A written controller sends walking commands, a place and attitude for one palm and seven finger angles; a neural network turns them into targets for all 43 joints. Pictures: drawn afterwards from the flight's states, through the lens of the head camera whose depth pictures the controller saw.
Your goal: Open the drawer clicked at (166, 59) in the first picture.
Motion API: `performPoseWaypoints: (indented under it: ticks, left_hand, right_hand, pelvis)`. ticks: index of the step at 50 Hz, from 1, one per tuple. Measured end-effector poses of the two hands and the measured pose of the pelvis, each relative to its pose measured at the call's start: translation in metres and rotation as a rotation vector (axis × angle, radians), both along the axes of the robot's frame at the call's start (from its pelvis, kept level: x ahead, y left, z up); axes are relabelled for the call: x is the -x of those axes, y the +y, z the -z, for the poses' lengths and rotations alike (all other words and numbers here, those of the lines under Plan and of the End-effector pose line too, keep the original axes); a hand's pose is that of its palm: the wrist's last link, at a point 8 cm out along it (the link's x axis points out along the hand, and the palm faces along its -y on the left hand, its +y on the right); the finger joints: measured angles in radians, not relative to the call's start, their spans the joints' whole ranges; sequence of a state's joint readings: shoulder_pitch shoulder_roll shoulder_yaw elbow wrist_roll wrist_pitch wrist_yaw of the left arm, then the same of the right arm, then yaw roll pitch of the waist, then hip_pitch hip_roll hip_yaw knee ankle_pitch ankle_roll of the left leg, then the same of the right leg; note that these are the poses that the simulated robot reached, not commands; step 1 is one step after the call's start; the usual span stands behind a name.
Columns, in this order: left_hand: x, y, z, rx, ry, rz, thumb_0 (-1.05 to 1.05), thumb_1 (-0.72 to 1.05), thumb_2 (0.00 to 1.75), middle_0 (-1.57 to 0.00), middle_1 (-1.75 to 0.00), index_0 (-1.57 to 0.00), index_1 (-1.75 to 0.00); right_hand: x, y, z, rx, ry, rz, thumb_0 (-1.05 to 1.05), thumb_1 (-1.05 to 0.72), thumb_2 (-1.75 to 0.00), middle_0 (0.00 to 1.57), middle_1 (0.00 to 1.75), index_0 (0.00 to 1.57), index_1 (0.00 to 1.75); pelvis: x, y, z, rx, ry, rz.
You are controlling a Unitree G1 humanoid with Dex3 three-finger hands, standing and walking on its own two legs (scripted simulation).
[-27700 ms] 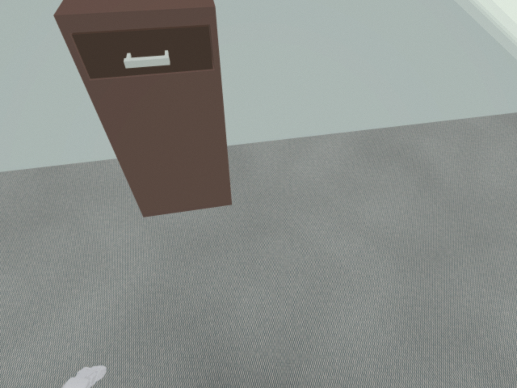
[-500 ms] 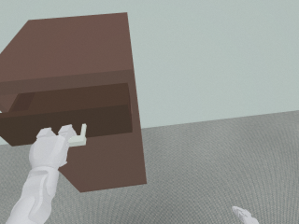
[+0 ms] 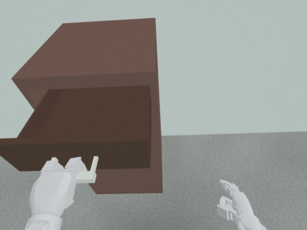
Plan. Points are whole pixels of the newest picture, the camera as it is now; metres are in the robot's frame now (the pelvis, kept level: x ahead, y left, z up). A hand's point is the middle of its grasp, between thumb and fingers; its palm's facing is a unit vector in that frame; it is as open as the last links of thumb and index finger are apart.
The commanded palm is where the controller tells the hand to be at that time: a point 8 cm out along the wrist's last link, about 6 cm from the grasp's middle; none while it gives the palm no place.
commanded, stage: pull the drawer open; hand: left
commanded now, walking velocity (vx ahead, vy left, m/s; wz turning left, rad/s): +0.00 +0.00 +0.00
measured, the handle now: (71, 169) +0.24 +0.25 +0.06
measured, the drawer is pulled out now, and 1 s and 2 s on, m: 0.21 0.29 0.28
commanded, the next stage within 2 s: open the thumb to release the handle in 0.30 s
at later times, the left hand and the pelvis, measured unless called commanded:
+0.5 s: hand out of the picture +0.10 +0.24 +0.03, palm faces -0.01 -0.07 -1.00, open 5.9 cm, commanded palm +0.09 +0.24 +0.09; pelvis -0.01 -0.01 -0.01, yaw +1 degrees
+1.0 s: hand (54, 228) +0.12 +0.23 +0.04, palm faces -0.01 -0.10 -0.99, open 13.2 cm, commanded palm +0.10 +0.23 +0.08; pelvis -0.02 -0.02 +0.00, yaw +1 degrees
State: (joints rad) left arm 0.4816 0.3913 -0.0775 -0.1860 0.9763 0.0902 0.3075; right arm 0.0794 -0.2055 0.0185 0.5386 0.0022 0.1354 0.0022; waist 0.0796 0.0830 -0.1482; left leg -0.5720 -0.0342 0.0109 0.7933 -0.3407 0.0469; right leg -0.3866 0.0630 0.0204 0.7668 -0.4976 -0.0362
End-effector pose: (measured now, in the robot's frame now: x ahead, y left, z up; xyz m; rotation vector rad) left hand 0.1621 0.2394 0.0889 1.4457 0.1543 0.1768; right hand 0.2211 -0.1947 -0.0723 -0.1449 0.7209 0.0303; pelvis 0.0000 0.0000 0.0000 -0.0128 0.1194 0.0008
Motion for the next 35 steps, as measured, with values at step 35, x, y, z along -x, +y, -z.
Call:
performPoseWaypoints:
  ticks: [35]
  left_hand:
    - [0.065,-0.006,0.002,-0.033,-0.046,-0.040,0.00,0.36,0.67,-0.41,-1.32,-0.37,-1.30]
  right_hand:
    - [0.036,-0.018,0.031,0.026,0.079,-0.007,0.01,-0.91,-0.90,0.20,0.30,0.20,0.30]
  pelvis:
    - [0.020,-0.016,0.014,-0.001,0.012,-0.017]
